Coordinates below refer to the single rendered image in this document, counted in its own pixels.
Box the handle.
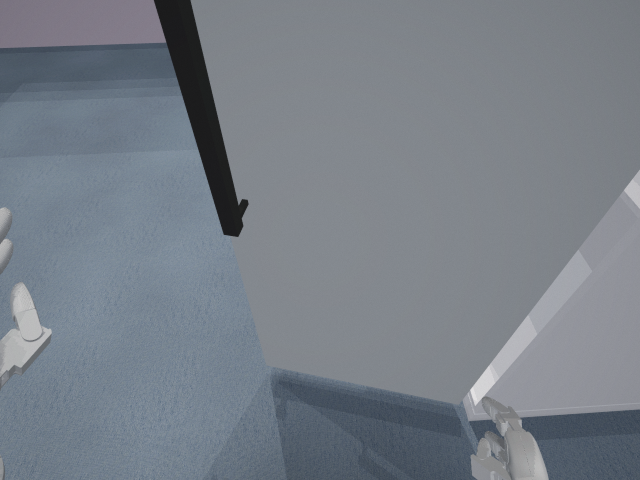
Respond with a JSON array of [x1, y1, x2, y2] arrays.
[[154, 0, 248, 237]]

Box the robot left hand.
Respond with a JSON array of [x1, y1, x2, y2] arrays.
[[0, 207, 52, 390]]

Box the fridge door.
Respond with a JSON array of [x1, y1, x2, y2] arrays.
[[191, 0, 640, 405]]

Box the robot right hand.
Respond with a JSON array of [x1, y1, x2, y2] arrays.
[[471, 396, 549, 480]]

